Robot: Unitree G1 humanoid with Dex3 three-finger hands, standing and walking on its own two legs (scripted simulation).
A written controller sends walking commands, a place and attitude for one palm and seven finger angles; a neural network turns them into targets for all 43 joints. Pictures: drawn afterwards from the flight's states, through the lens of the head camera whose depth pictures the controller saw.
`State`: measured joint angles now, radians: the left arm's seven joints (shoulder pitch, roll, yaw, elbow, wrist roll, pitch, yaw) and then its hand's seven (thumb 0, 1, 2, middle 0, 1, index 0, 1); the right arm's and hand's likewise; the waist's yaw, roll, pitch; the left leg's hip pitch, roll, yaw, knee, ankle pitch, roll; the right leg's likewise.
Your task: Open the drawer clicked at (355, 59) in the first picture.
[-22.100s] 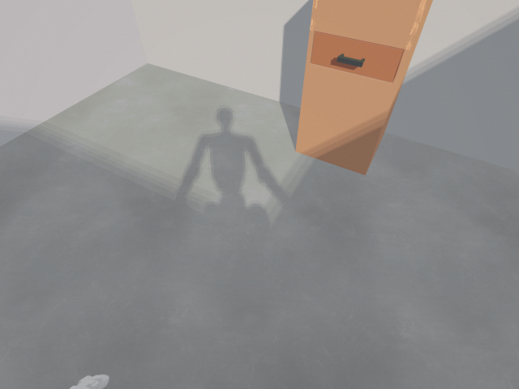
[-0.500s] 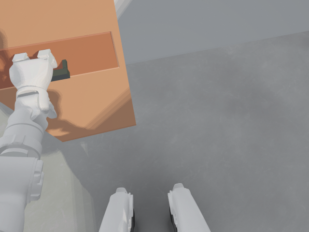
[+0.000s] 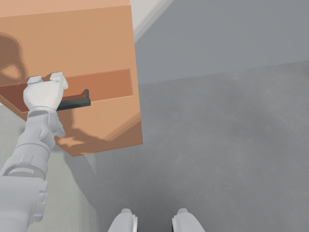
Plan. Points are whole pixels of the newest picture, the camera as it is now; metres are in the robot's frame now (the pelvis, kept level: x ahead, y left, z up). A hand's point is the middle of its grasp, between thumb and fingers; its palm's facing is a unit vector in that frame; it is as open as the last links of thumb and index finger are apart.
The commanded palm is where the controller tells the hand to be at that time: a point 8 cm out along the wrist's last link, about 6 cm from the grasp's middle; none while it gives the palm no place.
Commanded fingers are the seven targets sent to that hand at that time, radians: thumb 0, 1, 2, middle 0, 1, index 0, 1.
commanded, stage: lift the fingers back up to retry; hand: left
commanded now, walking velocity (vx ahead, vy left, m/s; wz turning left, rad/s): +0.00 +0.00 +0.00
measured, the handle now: (71, 99) +0.51 +0.26 -0.07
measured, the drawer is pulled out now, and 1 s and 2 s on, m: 0.00 0.00 0.00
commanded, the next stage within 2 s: re-aim the fingers above the handle in 0.14 s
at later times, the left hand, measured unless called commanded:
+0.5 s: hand (54, 108) +0.44 +0.27 -0.01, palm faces -0.06 +0.00 -1.00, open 13.8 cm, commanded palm +0.43 +0.25 +0.04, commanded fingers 0.00 -0.50 0.30 -0.30 -1.20 -0.30 -1.20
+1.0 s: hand (57, 113) +0.43 +0.26 -0.01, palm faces -0.11 +0.00 -0.99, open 13.8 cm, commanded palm +0.43 +0.25 +0.04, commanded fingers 0.00 -0.50 0.30 -0.30 -1.20 -0.30 -1.20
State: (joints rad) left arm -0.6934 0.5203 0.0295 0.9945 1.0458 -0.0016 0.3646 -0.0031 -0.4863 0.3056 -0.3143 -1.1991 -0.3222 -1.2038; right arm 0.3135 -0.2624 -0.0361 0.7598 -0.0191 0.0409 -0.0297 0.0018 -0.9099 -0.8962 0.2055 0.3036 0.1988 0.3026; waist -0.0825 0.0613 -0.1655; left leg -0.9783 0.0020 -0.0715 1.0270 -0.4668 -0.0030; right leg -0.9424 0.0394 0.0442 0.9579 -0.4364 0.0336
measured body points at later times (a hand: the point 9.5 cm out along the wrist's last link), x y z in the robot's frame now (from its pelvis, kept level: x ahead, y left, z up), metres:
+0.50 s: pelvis +0.01 +0.00 +0.01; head +0.12 -0.01 +0.44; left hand +0.44 +0.27 +0.05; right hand +0.06 -0.26 -0.14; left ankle +0.00 +0.12 -0.67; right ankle +0.00 -0.15 -0.67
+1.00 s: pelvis -0.01 -0.01 +0.00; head +0.10 -0.02 +0.44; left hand +0.43 +0.26 +0.04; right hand +0.02 -0.28 -0.14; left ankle +0.00 +0.12 -0.67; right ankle +0.00 -0.15 -0.67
